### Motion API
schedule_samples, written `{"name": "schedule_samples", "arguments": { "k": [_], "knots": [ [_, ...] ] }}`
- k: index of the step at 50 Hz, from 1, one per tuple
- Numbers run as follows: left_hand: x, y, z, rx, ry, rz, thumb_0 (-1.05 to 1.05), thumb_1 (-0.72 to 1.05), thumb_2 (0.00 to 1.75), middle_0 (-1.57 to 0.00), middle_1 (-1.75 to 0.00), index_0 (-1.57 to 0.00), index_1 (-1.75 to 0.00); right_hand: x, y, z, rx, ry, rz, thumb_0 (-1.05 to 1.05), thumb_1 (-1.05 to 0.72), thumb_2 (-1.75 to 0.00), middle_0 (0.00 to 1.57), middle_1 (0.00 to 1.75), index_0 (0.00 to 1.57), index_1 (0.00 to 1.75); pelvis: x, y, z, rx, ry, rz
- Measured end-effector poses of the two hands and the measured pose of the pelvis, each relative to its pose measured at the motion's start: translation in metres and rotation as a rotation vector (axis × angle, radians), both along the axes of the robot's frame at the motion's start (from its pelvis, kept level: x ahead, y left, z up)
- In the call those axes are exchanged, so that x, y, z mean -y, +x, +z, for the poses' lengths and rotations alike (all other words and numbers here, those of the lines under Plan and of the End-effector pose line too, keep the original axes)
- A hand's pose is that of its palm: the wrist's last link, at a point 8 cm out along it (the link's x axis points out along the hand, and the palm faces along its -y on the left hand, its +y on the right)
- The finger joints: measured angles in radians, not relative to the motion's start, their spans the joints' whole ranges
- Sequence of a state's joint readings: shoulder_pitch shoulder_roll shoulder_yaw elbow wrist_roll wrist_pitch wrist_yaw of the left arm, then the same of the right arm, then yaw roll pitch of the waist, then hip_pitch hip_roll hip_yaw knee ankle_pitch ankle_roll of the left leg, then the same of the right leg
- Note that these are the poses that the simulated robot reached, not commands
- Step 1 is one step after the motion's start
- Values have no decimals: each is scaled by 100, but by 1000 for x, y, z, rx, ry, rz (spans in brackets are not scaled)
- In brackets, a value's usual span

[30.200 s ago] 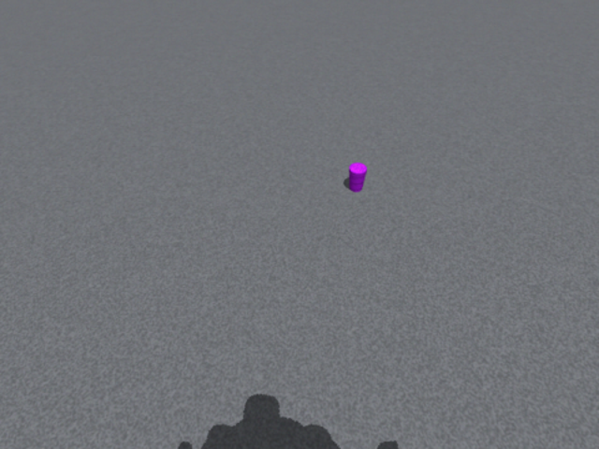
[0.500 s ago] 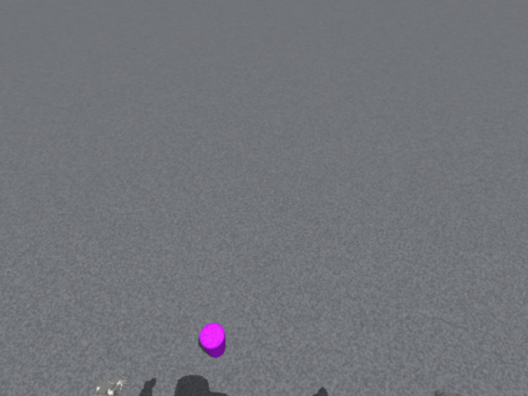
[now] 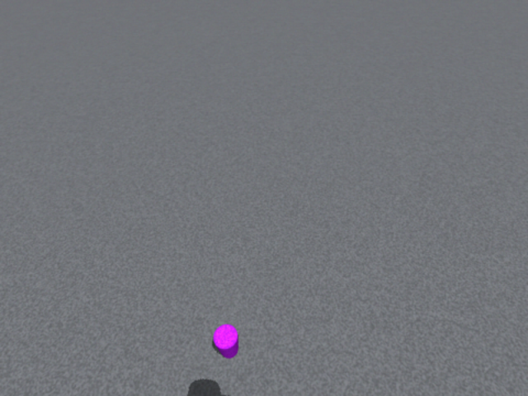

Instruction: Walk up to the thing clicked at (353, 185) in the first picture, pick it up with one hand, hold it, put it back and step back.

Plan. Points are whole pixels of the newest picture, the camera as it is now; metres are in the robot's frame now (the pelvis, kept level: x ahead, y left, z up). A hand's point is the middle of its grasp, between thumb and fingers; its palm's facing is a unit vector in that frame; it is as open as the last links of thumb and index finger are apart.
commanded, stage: stand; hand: left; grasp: from the side
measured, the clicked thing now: (227, 343) +0.46 +0.19 -0.72
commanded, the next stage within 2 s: step back in 1.40 s
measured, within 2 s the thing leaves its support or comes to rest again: neither
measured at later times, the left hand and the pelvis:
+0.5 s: hand out of the picture +0.06 +0.23 -0.16, palm faces -0.01 -0.94 -0.34, open 7.4 cm; pelvis +0.00 -0.01 +0.00, yaw +0 degrees
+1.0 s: hand out of the picture +0.09 +0.23 -0.15, palm faces +0.00 -0.94 -0.34, open 7.4 cm; pelvis +0.02 -0.02 +0.00, yaw +0 degrees
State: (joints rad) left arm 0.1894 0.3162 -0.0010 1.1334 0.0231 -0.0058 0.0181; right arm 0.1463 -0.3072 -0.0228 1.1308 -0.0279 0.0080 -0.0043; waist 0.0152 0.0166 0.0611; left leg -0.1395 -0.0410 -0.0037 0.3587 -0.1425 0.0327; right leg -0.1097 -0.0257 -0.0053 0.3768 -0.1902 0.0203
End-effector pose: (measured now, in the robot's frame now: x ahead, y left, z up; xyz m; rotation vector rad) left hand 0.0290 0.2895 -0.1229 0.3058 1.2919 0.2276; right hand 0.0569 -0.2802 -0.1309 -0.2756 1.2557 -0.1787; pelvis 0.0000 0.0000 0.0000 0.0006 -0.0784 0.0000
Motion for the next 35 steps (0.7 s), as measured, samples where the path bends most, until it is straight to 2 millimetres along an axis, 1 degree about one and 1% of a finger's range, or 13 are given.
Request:
{"name": "schedule_samples", "arguments": {
  "k": [5,14,25,35],
  "knots": [
    [1,2,1,4,2,1,1,90,90,-20,-30,-21,-30,3,1,1,5,-3,-3,1,-91,-90,20,30,20,30,2,-1,1,5,0,0],
    [6,15,2,25,-4,-12,1,90,90,-20,-30,-21,-30,12,2,4,3,-13,-12,1,-91,-90,20,30,20,30,6,0,2,1,0,-1],
    [11,28,3,28,-7,-17,1,90,90,-20,-30,-21,-30,20,0,4,-17,-17,-20,1,-91,-90,20,30,20,30,11,5,3,-9,1,-1],
    [15,39,5,34,-5,-18,1,90,90,-20,-30,-21,-30,26,8,6,-14,-19,-23,1,-91,-90,20,30,20,30,16,12,4,-11,0,-5]
  ]
}}
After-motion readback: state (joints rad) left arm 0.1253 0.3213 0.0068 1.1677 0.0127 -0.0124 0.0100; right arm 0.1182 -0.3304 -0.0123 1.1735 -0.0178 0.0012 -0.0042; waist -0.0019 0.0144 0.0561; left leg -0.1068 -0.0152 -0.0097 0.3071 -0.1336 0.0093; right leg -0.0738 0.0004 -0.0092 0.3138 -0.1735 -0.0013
